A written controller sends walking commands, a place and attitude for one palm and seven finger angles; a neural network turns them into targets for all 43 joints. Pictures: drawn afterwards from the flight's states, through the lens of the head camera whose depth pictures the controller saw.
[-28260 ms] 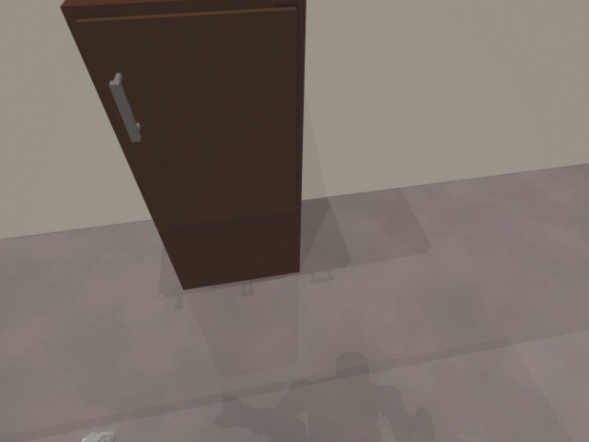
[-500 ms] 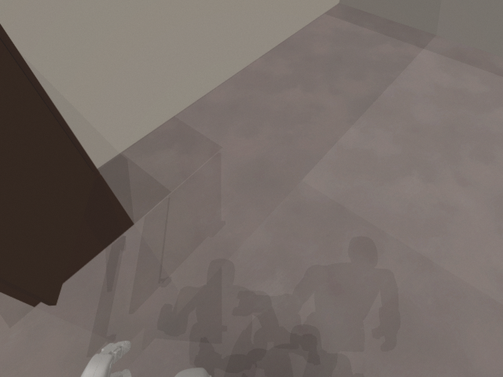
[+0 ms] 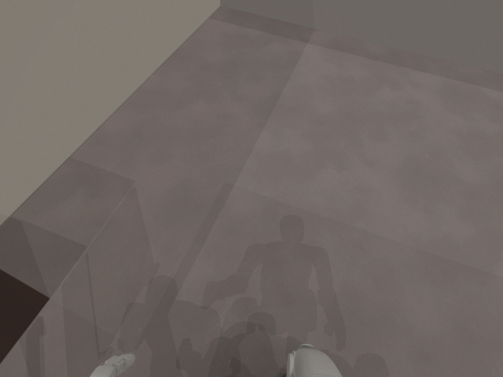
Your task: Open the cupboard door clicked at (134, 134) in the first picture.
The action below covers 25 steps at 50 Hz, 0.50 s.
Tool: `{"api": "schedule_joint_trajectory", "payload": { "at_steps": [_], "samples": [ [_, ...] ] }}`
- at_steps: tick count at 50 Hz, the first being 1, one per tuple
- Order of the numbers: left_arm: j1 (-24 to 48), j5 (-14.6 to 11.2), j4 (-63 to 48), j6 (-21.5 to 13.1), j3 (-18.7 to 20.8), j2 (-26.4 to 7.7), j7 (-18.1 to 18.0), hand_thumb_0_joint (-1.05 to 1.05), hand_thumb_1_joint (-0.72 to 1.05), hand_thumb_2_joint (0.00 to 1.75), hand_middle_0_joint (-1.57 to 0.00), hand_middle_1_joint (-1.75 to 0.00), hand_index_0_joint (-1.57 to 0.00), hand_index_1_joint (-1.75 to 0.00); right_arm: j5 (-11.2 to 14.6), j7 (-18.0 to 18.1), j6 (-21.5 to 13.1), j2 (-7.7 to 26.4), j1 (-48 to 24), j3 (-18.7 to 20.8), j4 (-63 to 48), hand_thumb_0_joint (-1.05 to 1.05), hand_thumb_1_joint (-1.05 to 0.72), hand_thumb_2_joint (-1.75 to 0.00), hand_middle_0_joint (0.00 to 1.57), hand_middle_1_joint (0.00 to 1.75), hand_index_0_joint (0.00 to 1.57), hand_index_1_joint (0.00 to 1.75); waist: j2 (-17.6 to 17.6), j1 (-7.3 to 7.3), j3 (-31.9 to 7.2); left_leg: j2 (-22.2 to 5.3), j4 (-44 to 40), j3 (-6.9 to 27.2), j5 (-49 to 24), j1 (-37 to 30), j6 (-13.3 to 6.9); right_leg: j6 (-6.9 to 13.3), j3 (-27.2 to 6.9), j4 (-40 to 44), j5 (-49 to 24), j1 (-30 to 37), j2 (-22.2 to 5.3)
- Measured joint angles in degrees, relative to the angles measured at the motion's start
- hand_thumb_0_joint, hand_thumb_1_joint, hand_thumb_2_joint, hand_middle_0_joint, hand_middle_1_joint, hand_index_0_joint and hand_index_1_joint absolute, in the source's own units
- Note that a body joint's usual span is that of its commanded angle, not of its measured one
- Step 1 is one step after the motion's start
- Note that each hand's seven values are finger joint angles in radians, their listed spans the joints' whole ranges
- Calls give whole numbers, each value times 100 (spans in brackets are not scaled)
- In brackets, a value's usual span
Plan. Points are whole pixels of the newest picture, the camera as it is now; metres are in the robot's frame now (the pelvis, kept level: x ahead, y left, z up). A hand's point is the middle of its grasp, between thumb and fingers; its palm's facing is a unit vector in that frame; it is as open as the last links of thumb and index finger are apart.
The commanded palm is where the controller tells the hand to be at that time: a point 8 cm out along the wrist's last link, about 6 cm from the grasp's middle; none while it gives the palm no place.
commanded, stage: walk to a spot facing it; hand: left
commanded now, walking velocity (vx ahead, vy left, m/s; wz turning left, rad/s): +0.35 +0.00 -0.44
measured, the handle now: out of the picture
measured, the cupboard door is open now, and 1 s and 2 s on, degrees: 44 44 44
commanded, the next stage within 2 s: turn to face it in 1.12 s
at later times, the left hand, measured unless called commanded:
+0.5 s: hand (183, 298) +0.28 +0.15 -0.19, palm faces -0.12 -0.98 -0.17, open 7.2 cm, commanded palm none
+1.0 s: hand (246, 179) +0.59 +0.04 -0.18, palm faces -0.26 -0.95 -0.20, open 7.3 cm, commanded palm none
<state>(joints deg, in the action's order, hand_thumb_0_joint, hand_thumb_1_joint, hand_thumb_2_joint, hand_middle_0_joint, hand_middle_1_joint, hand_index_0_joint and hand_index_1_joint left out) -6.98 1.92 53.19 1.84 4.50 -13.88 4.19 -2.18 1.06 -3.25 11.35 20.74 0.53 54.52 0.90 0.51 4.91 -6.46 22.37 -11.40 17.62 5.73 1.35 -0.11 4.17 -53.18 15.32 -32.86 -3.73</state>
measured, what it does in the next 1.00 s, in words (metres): walks ahead, turning right: right foot, then left foot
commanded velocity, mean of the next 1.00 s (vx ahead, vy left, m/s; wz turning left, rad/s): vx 0.37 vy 0.00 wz -0.22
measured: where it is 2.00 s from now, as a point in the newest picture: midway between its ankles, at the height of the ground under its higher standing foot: (294, 239)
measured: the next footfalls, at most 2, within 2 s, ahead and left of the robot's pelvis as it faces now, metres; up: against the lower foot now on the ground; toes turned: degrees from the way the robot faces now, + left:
right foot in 0.14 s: +0.17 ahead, -0.14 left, +0.00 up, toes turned -11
left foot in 0.50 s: +0.38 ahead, +0.06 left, +0.00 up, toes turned -4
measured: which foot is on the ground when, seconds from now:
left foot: down 0.00-0.14, up 0.16-0.48, down 0.50-0.88, up 0.90-1.00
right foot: up 0.00-0.12, down 0.14-0.52, up 0.54-0.86, down 0.88-1.00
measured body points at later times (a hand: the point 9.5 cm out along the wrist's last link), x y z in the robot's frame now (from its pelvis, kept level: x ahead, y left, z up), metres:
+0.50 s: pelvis +0.23 -0.03 -0.01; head +0.27 -0.02 +0.43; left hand +0.28 +0.20 -0.18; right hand +0.29 -0.29 -0.15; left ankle +0.33 +0.07 -0.74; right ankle +0.13 -0.13 -0.74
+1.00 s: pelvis +0.45 -0.12 -0.01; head +0.47 -0.12 +0.43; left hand +0.60 +0.09 -0.16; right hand +0.34 -0.34 -0.17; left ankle +0.42 +0.02 -0.68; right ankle +0.45 -0.22 -0.74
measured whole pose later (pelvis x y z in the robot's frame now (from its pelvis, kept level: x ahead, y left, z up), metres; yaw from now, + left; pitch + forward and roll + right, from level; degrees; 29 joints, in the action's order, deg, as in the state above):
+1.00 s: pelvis +0.45 -0.12 -0.01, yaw -16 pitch -1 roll -1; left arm -9.2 1.3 57.4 -3.4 3.6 -10.4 0.5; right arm -1.3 -0.2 0.0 11.3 19.5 2.6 64.1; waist -0.8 1.7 4.0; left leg -6.7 62.4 -4.5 24.3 21.3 1.6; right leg 2.4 6.9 -31.6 14.4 -16.5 -0.4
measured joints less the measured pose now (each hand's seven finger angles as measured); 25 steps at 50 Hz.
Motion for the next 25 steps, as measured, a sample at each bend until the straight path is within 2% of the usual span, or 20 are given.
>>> {"api": "schedule_joint_trajectory", "payload": {
  "at_steps": [3,6,7,8,10,12,14,18,23,25],
  "samples": [
    [308,0,-43,5,-34,1,7,1,91,90,-19,-30,-20,-29,-18,-12,47,15,255,21,182,1,-91,-90,20,30,20,30,-43,169,63,-81,-18,-215,228,-301,126,74,159,809,-60,155,19],
    [567,3,-112,-77,-68,-8,-1,1,91,90,-19,-30,-20,-29,-8,-20,110,54,521,31,355,1,-91,-90,20,30,20,30,-132,301,114,-262,401,-340,670,-459,292,258,345,1535,-8,630,192],
    [613,6,-165,-169,-87,-52,-6,1,91,90,-19,-30,-20,-29,29,-34,134,28,640,22,418,1,-91,-90,20,30,20,30,-61,332,91,-307,937,-331,866,-313,293,407,329,1835,86,917,199],
    [638,-4,-214,-289,-67,-67,-55,1,91,90,-19,-30,-20,-29,84,-53,196,14,659,14,493,1,-91,-90,20,30,20,30,8,287,85,-307,1882,-193,1090,13,264,485,275,1796,-163,928,183],
    [605,-83,-238,-414,-64,8,-177,0,91,90,-19,-30,-20,-29,133,-60,341,58,405,63,617,1,-91,-90,20,30,20,30,-97,291,208,-227,3754,436,1203,821,191,444,259,1504,-22,979,300],
    [420,-102,-193,-422,-91,74,-277,0,91,90,-19,-30,-20,-29,118,-58,380,69,80,120,607,1,-91,-90,20,30,20,30,-147,324,223,-184,4562,718,819,1517,178,381,210,1738,53,1238,425],
    [186,-74,-65,-398,-109,135,-337,0,91,90,-19,-30,-20,-29,87,-69,352,32,-215,155,478,1,-91,-90,20,30,20,30,-108,334,149,-196,4392,771,527,1990,193,336,106,2144,-35,1523,503],
    [-250,-58,255,-395,-104,267,-342,0,92,90,-20,-30,-20,-29,63,-142,255,-82,-655,184,150,1,-91,-90,19,30,20,30,-17,251,-42,-178,3201,769,-30,2428,210,340,-89,2763,-78,2022,579],
    [-700,-66,544,-445,-69,220,-316,0,94,90,-20,-30,-21,-30,67,-214,146,-153,-1080,178,-24,1,-91,-90,19,30,20,30,18,-27,-119,30,1623,717,-468,2166,157,213,-267,2957,251,2585,610],
    [-926,-83,628,-432,-56,222,-320,0,93,90,-20,-30,-20,-30,53,-212,41,-110,-1164,154,-80,1,-91,-90,19,30,20,30,-17,-119,-167,134,979,671,-624,1808,32,139,-345,2631,607,2667,613]
  ]
}}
